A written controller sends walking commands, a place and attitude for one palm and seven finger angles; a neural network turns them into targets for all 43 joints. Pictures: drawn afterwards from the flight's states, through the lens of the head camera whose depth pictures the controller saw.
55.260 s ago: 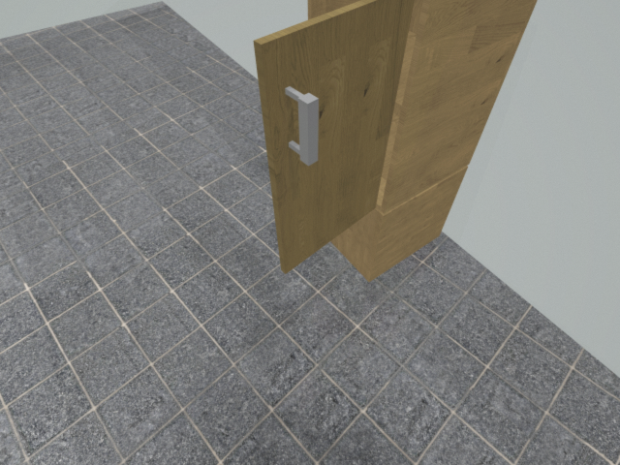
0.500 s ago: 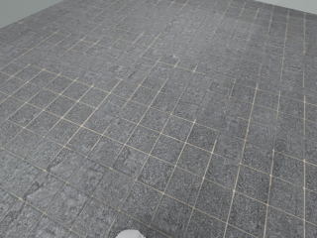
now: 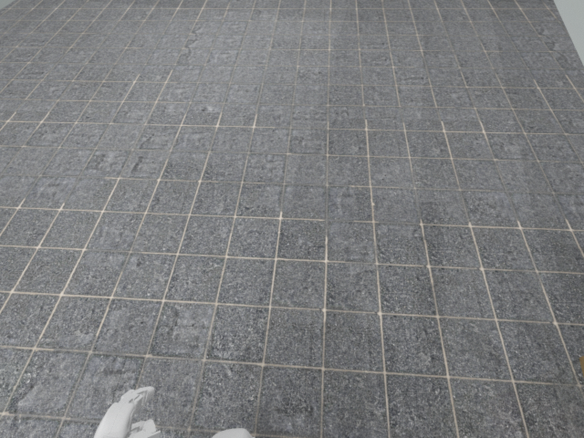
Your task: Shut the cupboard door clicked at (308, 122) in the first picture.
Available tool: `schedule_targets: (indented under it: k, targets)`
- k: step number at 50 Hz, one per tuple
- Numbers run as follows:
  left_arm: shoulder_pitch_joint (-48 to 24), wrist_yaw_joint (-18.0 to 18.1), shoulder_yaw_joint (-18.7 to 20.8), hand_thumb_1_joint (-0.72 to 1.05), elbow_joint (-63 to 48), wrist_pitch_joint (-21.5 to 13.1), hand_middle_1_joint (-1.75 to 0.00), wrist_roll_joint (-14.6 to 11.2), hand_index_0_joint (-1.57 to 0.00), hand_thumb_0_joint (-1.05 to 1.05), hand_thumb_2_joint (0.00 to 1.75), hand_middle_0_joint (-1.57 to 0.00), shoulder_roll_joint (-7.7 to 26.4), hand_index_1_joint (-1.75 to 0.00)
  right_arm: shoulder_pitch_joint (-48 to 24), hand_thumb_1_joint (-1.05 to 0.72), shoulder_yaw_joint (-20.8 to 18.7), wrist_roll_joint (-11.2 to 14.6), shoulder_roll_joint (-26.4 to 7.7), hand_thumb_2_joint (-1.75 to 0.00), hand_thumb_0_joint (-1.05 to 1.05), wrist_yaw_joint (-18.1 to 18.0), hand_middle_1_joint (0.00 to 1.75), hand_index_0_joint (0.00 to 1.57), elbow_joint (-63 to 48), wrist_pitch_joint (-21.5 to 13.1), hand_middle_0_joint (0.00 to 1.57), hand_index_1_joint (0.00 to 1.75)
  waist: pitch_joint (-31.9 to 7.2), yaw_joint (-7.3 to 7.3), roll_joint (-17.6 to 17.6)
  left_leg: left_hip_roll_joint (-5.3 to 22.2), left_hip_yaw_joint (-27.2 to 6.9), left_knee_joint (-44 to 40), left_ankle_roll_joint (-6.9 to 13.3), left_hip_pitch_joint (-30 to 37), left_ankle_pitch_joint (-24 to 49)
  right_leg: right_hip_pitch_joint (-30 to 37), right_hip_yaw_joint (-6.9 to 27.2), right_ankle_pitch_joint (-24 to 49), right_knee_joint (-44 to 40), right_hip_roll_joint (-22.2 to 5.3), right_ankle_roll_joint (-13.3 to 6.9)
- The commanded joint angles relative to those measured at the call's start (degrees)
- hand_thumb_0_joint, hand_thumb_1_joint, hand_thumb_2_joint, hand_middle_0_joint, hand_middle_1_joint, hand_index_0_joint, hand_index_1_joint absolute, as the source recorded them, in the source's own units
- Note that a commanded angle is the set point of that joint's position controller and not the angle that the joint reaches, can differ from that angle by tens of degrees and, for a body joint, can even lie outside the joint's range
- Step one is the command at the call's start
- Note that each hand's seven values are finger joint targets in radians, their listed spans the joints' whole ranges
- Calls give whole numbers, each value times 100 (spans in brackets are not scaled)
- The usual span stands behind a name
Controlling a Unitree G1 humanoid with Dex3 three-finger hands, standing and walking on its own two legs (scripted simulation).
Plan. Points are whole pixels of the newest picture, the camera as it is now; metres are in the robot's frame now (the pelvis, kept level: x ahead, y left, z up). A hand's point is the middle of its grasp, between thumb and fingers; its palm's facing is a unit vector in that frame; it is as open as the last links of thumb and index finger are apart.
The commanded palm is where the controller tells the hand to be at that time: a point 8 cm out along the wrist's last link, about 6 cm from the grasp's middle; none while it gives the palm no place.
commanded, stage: turn to face it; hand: left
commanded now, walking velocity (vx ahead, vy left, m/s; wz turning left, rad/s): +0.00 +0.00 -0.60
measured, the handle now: out of the picture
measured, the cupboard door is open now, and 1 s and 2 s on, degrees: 29 29 29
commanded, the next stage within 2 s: take the last steps up to it in 1.98 s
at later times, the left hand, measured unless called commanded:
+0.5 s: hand (183, 405) +0.18 +0.19 -0.15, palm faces -0.28 -0.94 -0.21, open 7.4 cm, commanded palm none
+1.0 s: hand (223, 365) +0.25 +0.14 -0.16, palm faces -0.54 -0.81 -0.20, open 7.4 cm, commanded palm none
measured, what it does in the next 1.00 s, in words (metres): steps on the spot, turning right: left foot, then right foot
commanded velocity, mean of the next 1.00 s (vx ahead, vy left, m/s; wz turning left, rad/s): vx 0.00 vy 0.00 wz -0.60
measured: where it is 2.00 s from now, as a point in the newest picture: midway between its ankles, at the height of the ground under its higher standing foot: outside the picture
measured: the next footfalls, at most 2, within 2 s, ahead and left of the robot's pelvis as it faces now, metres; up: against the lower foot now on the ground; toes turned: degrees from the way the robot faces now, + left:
left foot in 0.26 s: +0.09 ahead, +0.14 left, +0.00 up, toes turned -6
right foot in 0.58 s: +0.02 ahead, -0.12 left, +0.00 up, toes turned -25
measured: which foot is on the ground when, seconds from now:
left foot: up 0.00-0.24, down 0.26-0.56, up 0.58-0.86, down 0.88-1.00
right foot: down 0.00-0.24, up 0.26-0.56, down 0.58-0.88, up 0.90-1.00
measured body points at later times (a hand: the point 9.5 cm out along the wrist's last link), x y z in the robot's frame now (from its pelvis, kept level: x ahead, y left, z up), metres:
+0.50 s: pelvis +0.02 +0.02 +0.01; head +0.08 +0.02 +0.46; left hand +0.20 +0.24 -0.13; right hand +0.01 -0.24 -0.12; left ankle +0.05 +0.14 -0.72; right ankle -0.03 -0.10 -0.68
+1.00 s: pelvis +0.05 +0.02 +0.01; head +0.10 +0.01 +0.46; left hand +0.27 +0.18 -0.14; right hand -0.03 -0.23 -0.11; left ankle +0.11 +0.12 -0.72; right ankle -0.05 -0.07 -0.66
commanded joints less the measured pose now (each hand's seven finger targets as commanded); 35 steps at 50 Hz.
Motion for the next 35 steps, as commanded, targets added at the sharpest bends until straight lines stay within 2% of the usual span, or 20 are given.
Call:
schedule_targets:
  k: [1, 3, 7, 10, 11, 12, 13, 14, 15, 18, 22, 24, 26, 27, 28, 29, 30, 31, 33, 35]
  targets:
    - [304, 206, 283, 90, -352, -35, -30, 5, -20, 0, 90, -20, 1035, -30, -375, -90, -79, 12, -489, -90, 0, -10, 30, 20, -687, -204, 20, 30, -742, 201, -1459, -98, -528, 1220, -123, -1338, 229, 1196, 1889, 3069, -1339, -1626, -1076]
    - [193, 198, 275, 90, -393, -51, -30, 22, -20, 0, 90, -20, 1035, -30, -169, -90, -51, 17, -335, -90, 0, 23, 30, 20, -606, -197, 20, 30, -939, 101, -1208, -233, -341, 543, -154, -863, 406, 1073, 1586, 3284, -1189, -1401, -956]
    - [287, 163, 328, 90, -334, -31, -30, 46, -20, 0, 90, -20, 1119, -30, -174, -90, -60, 44, -253, -90, 0, 23, 30, 20, -668, -222, 20, 30, -870, 149, -1222, -466, -218, -650, -125, -396, 539, 842, 1908, 3029, -1114, -1326, -920]
    - [11, 135, 320, 90, -389, 24, -30, -9, -20, 0, 90, -20, 1031, -30, 353, -90, -60, 46, -316, -90, 0, -18, 30, 20, -553, -295, 20, 30, -861, -157, -1248, -563, -177, -2218, -68, 707, 1558, 98, 1936, 2353, -776, -1007, -524]
    - [54, 121, 270, 90, -429, 54, -30, -53, -20, 0, 90, -20, 798, -30, 514, -90, -89, 16, -572, -90, 0, -42, 30, 20, -499, -369, 20, 30, -976, -203, -570, -132, -610, -3077, 79, 1407, 1809, -479, 1709, 1619, -308, -603, -237]
    - [292, 67, 205, 90, -499, 79, -30, -88, -20, 0, 90, -20, 441, -30, 644, -90, -200, -62, -1103, -90, 0, -47, 30, 20, -533, -410, 20, 30, -1113, -185, 1100, 1213, -2010, -3457, 600, 1923, 2327, -1288, 905, -401, 874, 205, 126]
    - [282, 31, 186, 90, -614, 52, -30, -67, -20, 0, 90, -20, 447, -30, 750, -90, -210, -99, -1365, -90, 0, -82, 30, 20, -623, -391, 20, 30, -1087, -250, 1389, 2083, -2619, -3663, 1224, 1625, 2710, -1443, 455, -1848, 2195, 215, 252]
    - [63, 10, 214, 90, -554, 72, -30, 5, -20, 0, 90, -20, 559, -30, 656, -90, -178, -136, -1213, -90, 0, -101, 30, 20, -580, -430, 20, 30, -914, -257, 1022, 1997, -2551, -3646, 1345, 1349, 3054, -1527, 629, -1680, 2984, 38, 290]
    - [79, -34, 268, 90, -497, 79, -30, 4, -20, 0, 90, -20, 551, -30, 387, -90, -146, -137, -1080, -90, 0, -108, 30, 20, -664, -437, 20, 30, -738, -77, 908, 1756, -2077, -3525, 1294, 1185, 3391, -1575, 601, -1391, 3350, -108, 331]
    - [69, -137, 212, 90, -421, 136, -30, -38, -20, 0, 90, -20, 350, -30, 91, -90, -104, -137, -855, -90, 0, -123, 30, 20, -718, -415, 20, 30, -731, 4, 697, 1309, -772, -3143, 1130, 1461, 4306, -1381, 226, -1097, 2746, -272, 433]
    - [-39, -164, 148, 90, -450, 120, -30, -29, -20, 0, 90, -20, 232, -30, 360, -90, -180, -116, -942, -90, 0, -88, 30, 20, -513, -363, 20, 30, -819, -151, 815, 1293, -267, -2880, 1041, 1566, 4275, -673, -201, -893, 1240, -114, 347]
    - [104, -158, 146, 90, -421, 100, -30, -35, -20, 0, 90, -20, 242, -30, 241, -90, -225, -100, -1020, -90, 0, -53, 30, 20, -510, -330, 20, 30, -837, -75, 935, 1315, -124, -2718, 937, 1433, 3974, -270, -323, -528, 565, -40, 283]
    - [463, -137, 198, 90, -298, 64, -30, -19, -20, 0, 90, -20, 379, -30, 107, -90, -261, -60, -1035, -90, 0, -19, 30, 20, -524, -291, 20, 30, -816, 138, 695, 1175, 162, -2217, 613, 870, 3175, 608, -411, 491, -531, 1, 188]
    - [839, -95, 251, 90, -198, 22, -30, 7, -20, 0, 90, -20, 681, -30, 29, -90, -257, -21, -892, -90, 0, 26, 30, 20, -573, -274, 20, 30, -930, 342, 51, 917, 338, -1502, 340, 290, 2408, 1341, 143, 990, -1143, -379, 5]
    - [1050, -12, 370, 90, -117, -60, -30, 60, -20, 0, 90, -20, 1289, -30, -130, -90, -150, 18, -410, -90, 0, 48, 30, 20, -809, -260, 20, 30, -855, 474, -1812, 35, 791, -283, -49, -1098, 39, 1994, 2120, 2151, -1678, -1832, -575]
    - [1313, 54, 382, 90, -72, -51, -30, -18, -20, 0, 90, -20, 1547, -30, -483, -90, -92, 15, -436, -90, 0, 31, 30, 20, -978, -187, 20, 30, -775, 700, -1809, -221, 52, 783, -62, -1390, -756, 1458, 2706, 2652, -1763, -2403, -1104]
    - [1071, 129, 409, 90, -123, -44, -30, 10, -20, 0, 90, -20, 1431, -30, -550, -90, -100, 23, -422, -90, 0, -21, 30, 20, -960, -162, 20, 30, -631, 518, -1791, -169, -409, 1267, -36, -1685, -460, 1278, 2777, 2179, -1838, -2176, -1227]
    - [746, 164, 378, 90, -172, -46, -30, 12, -20, 0, 90, -20, 1270, -30, -515, -90, -100, 16, -492, -90, 0, -35, 30, 20, -882, -186, 20, 30, -582, 400, -2013, -111, -547, 1429, -53, -1823, -187, 1219, 2696, 1979, -1802, -1995, -1209]
    - [249, 183, 284, 90, -316, -29, -30, 23, -20, 0, 90, -20, 993, -30, -268, -90, -100, 7, -481, -90, 0, 12, 30, 20, -692, -214, 20, 30, -744, 118, -1504, -56, -455, 1065, -107, -1216, 357, 891, 1816, 2245, -1471, -1555, -1001]
    - [221, 161, 274, 90, -333, -43, -30, 37, -20, 0, 90, -20, 1023, -30, -139, -90, -72, 10, -341, -90, 0, 35, 30, 20, -624, -203, 20, 30, -838, 73, -1226, -218, -276, 386, -140, -753, 480, 665, 1657, 2394, -1369, -1399, -938]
